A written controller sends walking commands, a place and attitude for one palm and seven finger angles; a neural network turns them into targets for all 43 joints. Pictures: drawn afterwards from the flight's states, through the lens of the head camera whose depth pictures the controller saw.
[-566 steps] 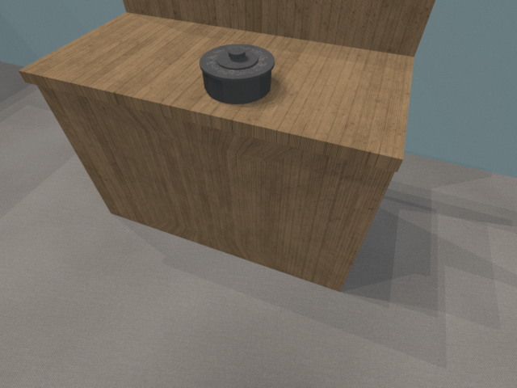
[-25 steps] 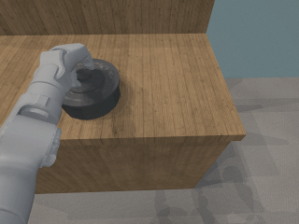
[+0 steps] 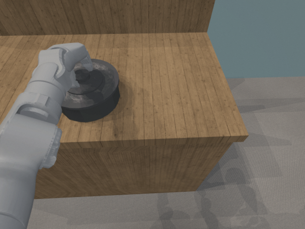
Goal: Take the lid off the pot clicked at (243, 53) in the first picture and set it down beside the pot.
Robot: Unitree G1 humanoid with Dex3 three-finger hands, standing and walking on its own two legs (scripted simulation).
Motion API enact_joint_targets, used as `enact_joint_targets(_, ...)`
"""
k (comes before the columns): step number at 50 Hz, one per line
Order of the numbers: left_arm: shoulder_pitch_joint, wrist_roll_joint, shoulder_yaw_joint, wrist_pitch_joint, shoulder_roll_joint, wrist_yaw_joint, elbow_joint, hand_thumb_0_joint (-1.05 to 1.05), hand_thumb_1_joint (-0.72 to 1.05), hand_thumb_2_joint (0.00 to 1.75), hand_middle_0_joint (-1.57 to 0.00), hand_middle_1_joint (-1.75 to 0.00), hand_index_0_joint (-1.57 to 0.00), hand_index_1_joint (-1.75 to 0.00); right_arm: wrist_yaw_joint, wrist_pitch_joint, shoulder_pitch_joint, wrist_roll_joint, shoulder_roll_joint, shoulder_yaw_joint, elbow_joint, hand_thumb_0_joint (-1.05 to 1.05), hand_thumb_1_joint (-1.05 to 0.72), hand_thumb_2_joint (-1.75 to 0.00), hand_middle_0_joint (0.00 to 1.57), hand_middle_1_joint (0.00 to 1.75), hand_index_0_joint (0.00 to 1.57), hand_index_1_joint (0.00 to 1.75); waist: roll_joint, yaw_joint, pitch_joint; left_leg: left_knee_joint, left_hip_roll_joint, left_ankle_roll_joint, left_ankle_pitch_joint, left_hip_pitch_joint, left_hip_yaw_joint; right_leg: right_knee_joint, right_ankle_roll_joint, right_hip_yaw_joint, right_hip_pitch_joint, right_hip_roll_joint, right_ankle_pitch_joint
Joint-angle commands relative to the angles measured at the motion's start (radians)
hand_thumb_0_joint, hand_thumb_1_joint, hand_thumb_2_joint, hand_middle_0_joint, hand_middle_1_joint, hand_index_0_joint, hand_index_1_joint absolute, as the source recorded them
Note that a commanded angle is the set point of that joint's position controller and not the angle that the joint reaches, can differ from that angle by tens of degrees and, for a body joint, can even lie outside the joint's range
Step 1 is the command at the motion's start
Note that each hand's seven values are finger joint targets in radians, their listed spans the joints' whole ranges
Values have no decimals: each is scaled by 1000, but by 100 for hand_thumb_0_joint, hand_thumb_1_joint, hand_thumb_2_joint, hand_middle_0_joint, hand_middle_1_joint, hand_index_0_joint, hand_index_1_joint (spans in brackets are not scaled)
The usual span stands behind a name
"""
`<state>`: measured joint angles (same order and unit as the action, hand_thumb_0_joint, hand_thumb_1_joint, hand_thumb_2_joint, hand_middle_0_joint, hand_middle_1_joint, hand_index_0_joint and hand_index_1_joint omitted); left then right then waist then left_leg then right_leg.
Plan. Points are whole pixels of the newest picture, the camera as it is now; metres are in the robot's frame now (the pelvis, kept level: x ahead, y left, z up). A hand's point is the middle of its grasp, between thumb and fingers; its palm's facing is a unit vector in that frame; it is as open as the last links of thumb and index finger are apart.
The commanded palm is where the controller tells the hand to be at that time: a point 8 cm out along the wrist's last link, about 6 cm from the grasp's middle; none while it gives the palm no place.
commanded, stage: lower the open fingers around the knob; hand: left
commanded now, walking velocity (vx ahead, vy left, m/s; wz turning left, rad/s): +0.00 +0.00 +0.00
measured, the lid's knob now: (81, 75) +0.53 +0.17 +0.10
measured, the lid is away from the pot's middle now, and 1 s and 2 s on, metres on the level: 0.00 0.00 0.00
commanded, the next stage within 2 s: close the fingers and squeeze the knob in 0.42 s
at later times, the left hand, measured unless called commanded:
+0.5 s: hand (73, 76) +0.49 +0.17 +0.13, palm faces -0.41 -0.05 -0.91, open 10.5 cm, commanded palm +0.50 +0.16 +0.18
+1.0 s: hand (77, 78) +0.49 +0.17 +0.13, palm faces -0.41 -0.04 -0.91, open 9.4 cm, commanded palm +0.50 +0.15 +0.18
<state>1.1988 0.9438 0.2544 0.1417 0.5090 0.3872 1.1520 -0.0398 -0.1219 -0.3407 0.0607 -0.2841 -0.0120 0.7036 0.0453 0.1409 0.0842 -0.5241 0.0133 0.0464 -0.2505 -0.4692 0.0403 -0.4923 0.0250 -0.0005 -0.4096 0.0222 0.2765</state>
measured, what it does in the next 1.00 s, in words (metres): stands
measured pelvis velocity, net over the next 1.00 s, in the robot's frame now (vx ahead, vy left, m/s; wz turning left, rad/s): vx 0.00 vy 0.00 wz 0.00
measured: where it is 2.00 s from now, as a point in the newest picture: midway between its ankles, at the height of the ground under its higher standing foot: outside the picture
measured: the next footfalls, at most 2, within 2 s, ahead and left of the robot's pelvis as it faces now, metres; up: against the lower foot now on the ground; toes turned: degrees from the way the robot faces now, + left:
none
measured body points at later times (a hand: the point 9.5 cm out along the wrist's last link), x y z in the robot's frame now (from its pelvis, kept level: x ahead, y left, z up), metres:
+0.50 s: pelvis +0.00 +0.00 +0.00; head +0.05 +0.00 +0.45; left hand +0.51 +0.17 +0.19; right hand +0.03 -0.27 -0.13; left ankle +0.00 +0.09 -0.73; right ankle -0.03 -0.14 -0.73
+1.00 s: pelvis +0.00 +0.00 +0.00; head +0.05 -0.01 +0.45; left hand +0.51 +0.17 +0.18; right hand +0.02 -0.27 -0.13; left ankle +0.00 +0.09 -0.73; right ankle -0.03 -0.14 -0.73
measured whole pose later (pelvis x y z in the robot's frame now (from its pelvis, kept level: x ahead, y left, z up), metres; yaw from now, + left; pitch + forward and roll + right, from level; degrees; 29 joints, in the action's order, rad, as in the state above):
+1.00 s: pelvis +0.00 +0.00 +0.00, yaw +0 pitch +11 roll -1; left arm 1.14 0.94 0.24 0.12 0.48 0.37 1.10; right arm -0.04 -0.11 -0.35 0.05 -0.27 -0.02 0.70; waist 0.05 0.13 0.09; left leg -0.51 0.02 0.05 -0.25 -0.45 0.04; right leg -0.48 0.03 0.00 -0.39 0.03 0.27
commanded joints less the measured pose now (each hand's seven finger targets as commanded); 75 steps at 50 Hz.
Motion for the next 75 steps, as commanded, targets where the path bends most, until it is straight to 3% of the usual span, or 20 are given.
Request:
enact_joint_targets(1,486,-4,-33,-14,132,-19,-156,0,-36,148,-81,-8,-81,-8,-12,31,-69,-6,-157,-51,-69,0,-90,-90,20,30,20,30,-49,31,364,8,23,36,308,357,-43,39,-55,-43,-29,-67,-303)
enact_joint_targets(4,473,-14,-67,-22,167,-19,-164,0,-36,148,-81,-8,-81,-8,-14,34,-77,-11,-160,-55,-70,0,-90,-90,20,30,20,30,-50,24,375,1,24,39,344,357,-40,39,-58,-39,-8,-65,-341)
enact_joint_targets(8,482,-16,-26,-18,116,-15,-171,0,-36,148,-81,-8,-81,-8,-9,35,-68,-6,-154,-53,-64,0,-90,-90,20,30,20,30,-39,30,336,9,24,37,313,356,-40,45,-55,-45,-38,-68,-306)
enact_joint_targets(11,460,-14,-72,-20,172,-21,-152,0,-36,148,-81,-8,-81,-8,-13,34,-72,-8,-158,-52,-65,0,-90,-90,20,30,20,30,-69,23,340,7,27,40,313,331,-35,40,-55,-40,-4,-68,-332)
enact_joint_targets(13,448,-18,-30,-13,122,-14,-136,0,-36,148,-81,-8,-81,-8,-12,35,-65,-4,-156,-49,-65,0,-90,-90,20,30,20,30,-70,29,310,12,27,38,281,323,-34,45,-53,-44,-28,-67,-304)
enact_joint_targets(15,460,-12,-64,-21,169,-22,-166,0,-36,148,-81,-8,-81,-8,-10,31,-64,-7,-159,-50,-68,0,-90,-90,20,30,20,30,-44,19,345,7,22,36,316,337,-37,36,-57,-41,-10,-65,-322)
enact_joint_targets(26,465,-7,-55,-24,144,-26,-213,0,-36,148,-81,-8,-81,-8,-5,26,-63,-9,-148,-54,-82,0,-90,-90,20,30,20,30,-22,17,369,1,17,33,376,383,-49,36,-57,-47,-28,-67,-325)
enact_joint_targets(27,415,-9,-50,-18,133,-26,-154,0,-8,87,-44,-76,-44,-76,-7,28,-61,-8,-149,-52,-81,0,-90,-90,20,30,20,30,-43,18,336,0,20,35,358,366,-42,40,-57,-47,-33,-69,-317)
enact_joint_targets(37,456,-7,-88,-30,187,-36,-221,0,-1,91,-46,-91,-46,-91,-10,33,-60,-10,-146,-52,-88,0,-90,-90,20,30,20,30,-37,9,400,6,19,36,378,386,-47,40,-57,-39,13,-65,-343)
enact_joint_targets(40,458,-7,-36,-27,123,-38,-190,0,2,91,-47,-95,-47,-95,-11,34,-60,-6,-146,-52,-75,0,-90,-90,20,30,20,30,-30,24,327,10,14,33,360,377,-49,47,-59,-48,-41,-69,-308)
enact_joint_targets(43,488,-6,-79,-28,177,-47,-239,0,5,91,-49,-98,-49,-98,-10,41,-63,-8,-145,-52,-79,0,-90,-90,20,30,20,30,-1,13,386,16,17,33,366,408,-55,47,-61,-43,-19,-68,-310)
enact_joint_targets(47,482,2,-55,-29,139,-51,-246,0,9,90,-51,-101,-51,-101,-6,43,-62,-11,-140,-54,-80,0,-90,-90,20,30,20,30,15,12,389,8,10,29,431,427,-60,42,-60,-46,-29,-67,-327)
enact_joint_targets(54,478,-9,-91,-13,190,-53,-185,0,17,88,-56,-106,-56,-106,-18,45,-68,-9,-156,-50,-69,0,-90,-90,20,30,20,30,-54,14,377,23,20,37,334,354,-39,48,-60,-37,20,-63,-344)
enact_joint_targets(57,450,0,-50,-8,133,-47,-167,0,21,86,-58,-107,-58,-107,-13,45,-61,-9,-148,-51,-70,0,-90,-90,20,30,20,30,-37,17,359,12,18,34,374,375,-43,45,-57,-41,-6,-66,-345)
enact_joint_targets(60,448,0,-81,-14,174,-46,-182,0,25,83,-61,-108,-61,-108,-14,42,-62,-11,-151,-52,-76,0,-90,-90,20,30,20,30,-38,12,387,6,20,38,394,375,-36,41,-56,-34,22,-65,-376)
enact_joint_targets(62,468,-3,-37,-11,118,-41,-190,0,27,82,-63,-109,-63,-109,-12,39,-59,-9,-147,-53,-74,0,-90,-90,20,30,20,30,-31,22,374,5,19,36,396,385,-37,44,-55,-38,-4,-66,-366)
enact_joint_targets(65,451,-8,-81,-8,176,-42,-167,0,31,79,-65,-109,-65,-109,-16,37,-65,-10,-154,-51,-69,0,-90,-90,20,30,20,30,-53,18,368,8,22,39,366,353,-29,44,-54,-34,26,-65,-380)
enact_joint_targets(67,451,-10,-31,-3,117,-36,-158,0,34,76,-67,-109,-67,-109,-15,38,-59,-7,-149,-49,-73,0,-90,-90,20,30,20,30,-37,24,355,7,25,38,371,355,-29,43,-54,-37,8,-67,-377)
enact_joint_targets(71,461,1,-85,-10,184,-37,-190,0,40,71,-72,-109,-72,-109,-15,33,-67,-10,-154,-52,-72,0,-90,-90,20,30,20,30,-57,14,393,2,22,40,397,363,-32,40,-53,-34,35,-67,-401)
enact_joint_targets(75,427,-4,-56,-17,137,-31,-197,0,47,64,-76,-108,-76,-108,-10,29,-61,-12,-147,-57,-75,0,-90,-90,20,30,20,30,-30,15,381,-16,18,41,470,385,-33,39,-52,-35,16,-68,-430)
